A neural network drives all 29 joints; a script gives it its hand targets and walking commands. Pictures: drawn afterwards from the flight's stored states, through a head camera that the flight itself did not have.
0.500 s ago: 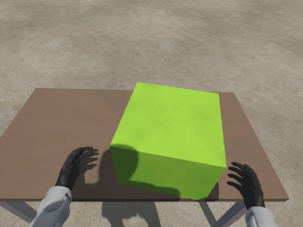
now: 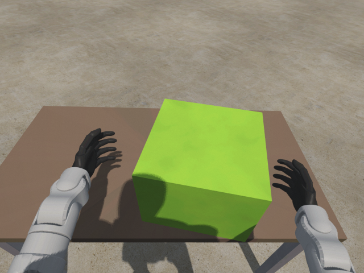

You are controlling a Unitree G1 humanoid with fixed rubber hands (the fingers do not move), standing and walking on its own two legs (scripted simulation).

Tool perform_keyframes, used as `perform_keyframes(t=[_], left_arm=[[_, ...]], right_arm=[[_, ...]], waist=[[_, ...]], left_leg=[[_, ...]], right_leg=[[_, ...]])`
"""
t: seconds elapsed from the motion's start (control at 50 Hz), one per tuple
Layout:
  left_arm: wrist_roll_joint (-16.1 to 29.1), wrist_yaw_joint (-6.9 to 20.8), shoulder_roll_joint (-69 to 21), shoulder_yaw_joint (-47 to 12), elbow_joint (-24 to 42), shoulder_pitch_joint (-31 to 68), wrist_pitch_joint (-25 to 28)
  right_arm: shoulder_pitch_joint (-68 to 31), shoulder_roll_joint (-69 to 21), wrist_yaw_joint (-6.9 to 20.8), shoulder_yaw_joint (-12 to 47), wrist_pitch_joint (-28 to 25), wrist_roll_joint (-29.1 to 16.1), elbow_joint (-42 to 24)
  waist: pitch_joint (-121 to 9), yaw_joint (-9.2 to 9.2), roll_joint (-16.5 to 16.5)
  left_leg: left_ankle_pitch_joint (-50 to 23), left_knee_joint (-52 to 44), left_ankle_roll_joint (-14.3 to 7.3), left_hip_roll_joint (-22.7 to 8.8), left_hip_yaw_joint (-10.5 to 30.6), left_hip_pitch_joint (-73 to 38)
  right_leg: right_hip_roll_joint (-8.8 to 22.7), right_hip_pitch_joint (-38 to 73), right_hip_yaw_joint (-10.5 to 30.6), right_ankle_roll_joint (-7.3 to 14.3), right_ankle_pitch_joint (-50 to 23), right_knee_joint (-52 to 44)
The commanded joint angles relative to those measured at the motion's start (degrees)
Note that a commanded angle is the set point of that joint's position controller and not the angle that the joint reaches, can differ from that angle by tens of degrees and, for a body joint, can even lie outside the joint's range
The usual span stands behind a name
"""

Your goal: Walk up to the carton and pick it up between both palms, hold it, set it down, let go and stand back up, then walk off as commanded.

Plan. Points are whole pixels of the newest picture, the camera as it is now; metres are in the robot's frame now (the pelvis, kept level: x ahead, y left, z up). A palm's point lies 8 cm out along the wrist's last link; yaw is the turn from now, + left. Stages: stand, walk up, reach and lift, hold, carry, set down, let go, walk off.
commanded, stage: reach and lift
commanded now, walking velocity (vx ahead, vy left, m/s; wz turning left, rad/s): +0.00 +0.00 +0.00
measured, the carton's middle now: (202, 166) +0.42 -0.05 -0.03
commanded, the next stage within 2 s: none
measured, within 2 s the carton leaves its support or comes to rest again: neither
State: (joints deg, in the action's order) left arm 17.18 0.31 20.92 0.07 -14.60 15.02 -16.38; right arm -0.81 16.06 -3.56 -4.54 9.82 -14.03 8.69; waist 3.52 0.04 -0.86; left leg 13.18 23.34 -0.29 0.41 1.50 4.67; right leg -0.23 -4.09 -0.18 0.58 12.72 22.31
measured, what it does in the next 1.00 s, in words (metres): stands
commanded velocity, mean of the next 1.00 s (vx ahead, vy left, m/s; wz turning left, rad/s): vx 0.00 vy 0.00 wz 0.00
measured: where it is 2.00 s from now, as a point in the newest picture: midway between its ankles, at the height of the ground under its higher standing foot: outside the picture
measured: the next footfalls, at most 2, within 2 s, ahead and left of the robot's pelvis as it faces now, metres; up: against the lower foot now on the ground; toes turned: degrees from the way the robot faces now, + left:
none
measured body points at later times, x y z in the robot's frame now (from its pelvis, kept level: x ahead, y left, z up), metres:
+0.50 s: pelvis +0.00 +0.00 +0.00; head -0.01 +0.01 +0.45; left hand +0.40 +0.21 +0.15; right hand +0.35 -0.25 +0.10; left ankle +0.00 +0.12 -0.74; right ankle +0.00 -0.12 -0.74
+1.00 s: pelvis -0.01 +0.00 +0.00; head +0.01 +0.01 +0.45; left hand +0.42 +0.22 +0.12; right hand +0.37 -0.26 +0.07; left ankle +0.00 +0.12 -0.74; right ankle +0.00 -0.12 -0.74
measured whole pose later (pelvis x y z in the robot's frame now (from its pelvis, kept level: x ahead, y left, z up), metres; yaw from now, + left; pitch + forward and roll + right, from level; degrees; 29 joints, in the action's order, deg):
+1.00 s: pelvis -0.01 +0.00 +0.00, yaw +0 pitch +1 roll +0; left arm 15.1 2.3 20.9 -1.7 -56.2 46.1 -3.8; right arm -33.4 20.3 -2.7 -4.6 -0.6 -15.7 52.5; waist 0.0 0.0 -0.9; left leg 11.6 23.3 -0.3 0.4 1.5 12.6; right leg -0.2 -12.1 -0.2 0.4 11.1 22.3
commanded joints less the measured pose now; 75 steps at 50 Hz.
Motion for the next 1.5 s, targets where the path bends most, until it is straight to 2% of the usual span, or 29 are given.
perform_keyframes(t=[0.0, 0.16, 0.38, 0.58, 0.66, 0.72, 0.84, 0.9, 0.98, 1.08, 1.16, 1.18, 1.3, 1.38, 1.48], left_arm=[[-1.7, 1.1, 8.8, 6.9, 5.3, 22.7, -0.7], [-1.7, 1.3, 10.5, 6.5, 0.6, 31.4, -3.5], [-2.2, 1.1, 11.2, 5.0, -8.4, 43.8, -3.9], [-2.6, 0.9, 10.9, 2.4, -17.1, 54.3, -2.1], [-3.1, 1.3, 9.8, 1.2, -22.2, 54.7, -0.6], [-4.0, 1.9, 8.2, 0.6, -27.7, 53.5, 1.4], [-4.4, 2.8, 4.5, -1.7, -31.9, 50.4, 9.7], [-4.3, 2.6, 3.0, -2.9, -35.0, 49.3, 14.6], [-3.5, 2.5, 1.7, -4.5, -44.6, 48.4, 20.5], [-0.3, 1.6, 0.8, -7.4, -48.0, 50.8, 30.0], [-0.1, 1.4, -0.6, -7.9, -54.7, 50.9, 35.9], [0.0, 1.4, -0.8, -8.1, -55.2, 51.1, 36.7], [1.0, -0.2, -0.9, -9.1, -49.3, 53.1, 38.7], [1.1, -0.5, -1.8, -9.4, -49.2, 51.6, 38.0], [0.5, 0.4, -2.4, -8.3, -52.8, 51.1, 37.5]], right_arm=[[-22.6, 11.4, -0.3, -6.1, -0.1, -3.5, -3.6], [-31.6, 13.8, 0.0, -6.8, 1.7, -4.1, 1.8], [-45.3, 15.6, 0.3, -7.6, 2.1, -3.8, 11.3], [-57.1, 16.5, 0.4, -7.8, 0.6, -2.7, 21.4], [-58.1, 15.6, 0.4, -7.2, -0.5, -2.3, 26.2], [-57.5, 14.3, 0.3, -6.2, -1.9, -1.7, 31.2], [-55.0, 11.4, 0.4, -4.3, -8.7, -0.9, 35.3], [-53.8, 10.5, 0.9, -2.6, -12.7, -1.2, 38.0], [-53.7, 9.1, 1.7, 0.5, -16.6, -2.1, 44.5], [-56.1, 8.7, 2.0, 2.6, -23.6, -3.5, 46.3], [-55.9, 8.4, 2.6, 4.8, -28.1, -5.6, 52.9], [-56.2, 8.6, 2.7, 5.3, -28.9, -6.1, 54.3], [-59.6, 12.1, 3.4, 4.4, -33.5, -8.0, 52.2], [-59.1, 12.7, 3.7, 4.5, -33.8, -7.7, 53.1], [-59.4, 10.2, 3.3, 5.9, -32.9, -6.9, 53.9]], waist=[[-14.3, 4.32, 4.3], [-15.7, 5.93, 3.5], [-21.8, 7.20, 2.3], [-26.2, 8.86, 1.6], [-26.5, 9.25, 1.5], [-24.4, 9.30, 1.4], [-24.8, 9.28, 1.9], [-25.8, 8.41, 2.1], [-26.3, 6.86, 2.0], [-36.4, 6.28, 3.4], [-42.0, 5.03, 4.9], [-42.4, 5.04, 5.6], [-52.4, 4.69, 8.5], [-52.4, 4.64, 7.0], [-46.4, 4.52, 2.9]], left_leg=[[-15.2, -4.4, 1.9, -0.6, -1.0, -1.8], [-13.2, -4.5, 1.6, -0.5, -0.8, -0.9], [-14.0, -3.6, 1.4, -0.5, -0.7, -0.7], [-15.7, -2.4, 1.6, -0.3, -0.4, -1.2], [-15.8, -1.8, 1.7, -0.2, -0.1, -1.3], [-15.9, -1.6, 1.7, -0.1, -0.1, -1.3], [-18.5, 0.3, 2.4, 0.2, 0.2, -2.3], [-19.0, 1.4, 2.7, 0.1, 0.2, -2.5], [-15.4, 2.3, 2.6, -0.1, 0.3, 0.6], [-19.0, 7.1, 3.8, -0.4, 0.3, 3.8], [-22.7, 10.7, 4.6, -0.8, 0.4, 4.7], [-23.3, 11.4, 4.8, -1.0, 0.6, 4.7], [-31.4, 14.7, 6.6, -1.7, 1.6, 1.1], [-32.9, 14.6, 6.7, -2.3, 2.1, 0.6], [-27.0, 12.5, 4.9, -1.7, 1.1, 4.8]], right_leg=[[-0.9, -0.2, 1.5, -0.3, -18.3, -5.1], [-1.0, -0.7, 1.4, -0.4, -18.7, -4.9], [-1.2, -0.5, 0.8, -0.6, -22.2, -4.3], [-1.6, -2.0, -0.7, -1.1, -25.2, -4.2], [-1.7, -2.7, -0.9, -1.2, -25.3, -4.3], [-1.7, -4.2, -1.4, -1.4, -24.4, -4.7], [-1.8, -6.8, -2.2, -1.4, -23.4, -4.1], [-1.9, -9.5, -2.7, -1.0, -20.4, -3.6], [-1.3, -14.8, -2.7, -0.6, -13.8, -2.8], [-1.2, -20.6, -2.9, -0.6, -14.9, 1.2], [-1.1, -25.6, -3.1, -0.5, -14.9, 4.1], [-1.0, -26.8, -3.3, -0.4, -14.7, 4.4], [-2.2, -32.9, -4.4, 0.0, -15.7, 5.5], [-2.6, -34.1, -4.6, 0.0, -15.6, 5.3], [-2.0, -31.1, -3.7, -0.7, -16.0, 4.6]])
